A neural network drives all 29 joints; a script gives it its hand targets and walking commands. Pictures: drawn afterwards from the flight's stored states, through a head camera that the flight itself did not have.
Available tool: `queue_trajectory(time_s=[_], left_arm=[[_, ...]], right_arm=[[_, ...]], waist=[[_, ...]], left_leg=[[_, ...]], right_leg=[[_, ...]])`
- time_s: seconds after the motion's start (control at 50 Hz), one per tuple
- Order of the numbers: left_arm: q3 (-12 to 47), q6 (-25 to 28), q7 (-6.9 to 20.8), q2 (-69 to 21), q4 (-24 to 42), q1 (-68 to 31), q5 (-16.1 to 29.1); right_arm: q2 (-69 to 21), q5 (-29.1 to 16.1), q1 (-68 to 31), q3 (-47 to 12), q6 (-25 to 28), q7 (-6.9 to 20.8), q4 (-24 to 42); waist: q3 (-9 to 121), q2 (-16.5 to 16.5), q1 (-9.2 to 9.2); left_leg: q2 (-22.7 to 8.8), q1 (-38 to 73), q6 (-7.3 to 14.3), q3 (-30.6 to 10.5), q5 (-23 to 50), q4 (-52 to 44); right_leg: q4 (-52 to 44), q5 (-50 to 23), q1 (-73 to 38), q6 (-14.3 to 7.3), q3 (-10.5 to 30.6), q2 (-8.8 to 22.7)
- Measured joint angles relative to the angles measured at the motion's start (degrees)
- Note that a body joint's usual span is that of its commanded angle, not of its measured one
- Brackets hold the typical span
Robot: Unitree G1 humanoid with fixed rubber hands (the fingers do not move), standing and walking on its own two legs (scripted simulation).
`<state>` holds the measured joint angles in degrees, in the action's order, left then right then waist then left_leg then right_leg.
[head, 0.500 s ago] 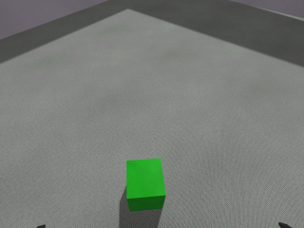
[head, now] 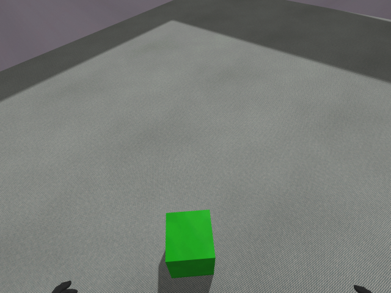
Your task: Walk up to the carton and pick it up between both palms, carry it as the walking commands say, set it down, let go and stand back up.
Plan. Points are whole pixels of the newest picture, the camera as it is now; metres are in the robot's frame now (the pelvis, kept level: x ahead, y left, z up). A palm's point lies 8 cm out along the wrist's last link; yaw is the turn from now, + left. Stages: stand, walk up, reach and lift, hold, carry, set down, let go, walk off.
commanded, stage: walk up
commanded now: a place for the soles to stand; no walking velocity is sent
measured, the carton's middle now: (190, 244) +0.47 +0.06 -0.65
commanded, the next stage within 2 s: reach and lift in 1.00 s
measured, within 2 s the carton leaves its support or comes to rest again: neither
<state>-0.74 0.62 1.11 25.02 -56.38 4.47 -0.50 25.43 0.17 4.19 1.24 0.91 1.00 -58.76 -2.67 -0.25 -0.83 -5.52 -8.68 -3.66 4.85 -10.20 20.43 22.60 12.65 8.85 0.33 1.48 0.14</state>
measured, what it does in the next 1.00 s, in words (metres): stands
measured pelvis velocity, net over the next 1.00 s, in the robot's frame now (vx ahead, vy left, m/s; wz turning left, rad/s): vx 0.02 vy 0.01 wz -0.01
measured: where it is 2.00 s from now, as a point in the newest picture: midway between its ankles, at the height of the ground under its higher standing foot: outside the picture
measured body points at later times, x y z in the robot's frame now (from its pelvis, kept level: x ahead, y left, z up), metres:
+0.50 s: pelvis +0.01 +0.01 +0.00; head +0.03 +0.01 +0.45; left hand +0.13 +0.35 -0.10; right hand +0.12 -0.32 -0.11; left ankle +0.00 +0.16 -0.74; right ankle -0.01 -0.12 -0.74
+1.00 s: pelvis +0.02 +0.01 +0.00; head +0.03 +0.02 +0.45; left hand +0.13 +0.35 -0.11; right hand +0.12 -0.32 -0.11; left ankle +0.00 +0.16 -0.74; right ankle +0.00 -0.12 -0.74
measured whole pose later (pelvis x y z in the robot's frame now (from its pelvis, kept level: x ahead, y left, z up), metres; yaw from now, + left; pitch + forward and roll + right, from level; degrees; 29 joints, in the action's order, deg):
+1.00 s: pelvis +0.02 +0.01 +0.00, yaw -1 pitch -2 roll +0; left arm -0.9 0.8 0.0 25.8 -58.8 5.9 -0.6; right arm 24.4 0.7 4.9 2.0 -0.7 1.2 -58.4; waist -2.5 0.5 -0.8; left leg -4.7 -6.3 -2.7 5.5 -12.6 21.1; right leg 21.5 13.7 6.0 1.6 2.1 1.2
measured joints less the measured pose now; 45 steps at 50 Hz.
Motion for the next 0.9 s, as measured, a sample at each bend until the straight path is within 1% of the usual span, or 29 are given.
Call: queue_trajectory(time_s=[0.16, 0.28, 0.48, 0.58, 0.9], left_arm=[[0.1, -0.2, 0.1, -0.1, -1.7, -0.7, 0.2], [-0.3, -0.4, 0.0, 0.2, -2.6, -0.8, 0.3], [-0.3, 0.1, -0.6, 0.2, -3.0, 0.4, 0.0], [-0.4, 0.1, -0.7, 0.6, -2.8, 0.7, 0.0], [-0.1, 0.2, -1.1, 0.8, -2.7, 1.1, -0.1]], right_arm=[[-0.4, 0.4, 0.7, -0.3, 0.4, -0.3, -1.9], [-0.5, 0.4, 0.2, -0.3, 0.3, -0.3, -2.0], [-0.5, 0.6, 0.1, 0.5, -0.8, 0.0, -1.8], [-1.1, 0.6, 0.4, 0.4, -1.0, 0.1, -1.4], [-1.0, 0.5, 0.1, 0.6, -1.5, 0.2, -0.1]], waist=[[0.2, 1.0, -0.05], [-0.2, 1.0, -0.09], [0.4, 0.1, 0.30], [0.1, 0.4, 0.50], [0.1, 0.8, 0.17]], left_leg=[[0.3, 1.1, 0.1, 0.1, 0.3, -1.5], [0.4, 1.3, 0.3, 0.1, 0.1, -1.6], [0.6, 1.2, 0.7, 0.2, -1.4, 0.1], [0.9, 1.5, 0.9, 0.4, -1.9, 0.4], [1.0, 2.3, 1.1, 0.7, -2.2, 0.4]], right_leg=[[-1.6, -0.4, -1.1, 0.2, 0.1, 0.3], [-2.3, -0.5, -1.6, 0.5, 0.1, 0.4], [-1.8, 0.3, -2.0, 0.9, 0.3, 0.7], [-1.3, 0.7, -2.2, 1.3, 0.5, 1.0], [-1.3, 0.9, -2.7, 1.5, 0.8, 1.3]])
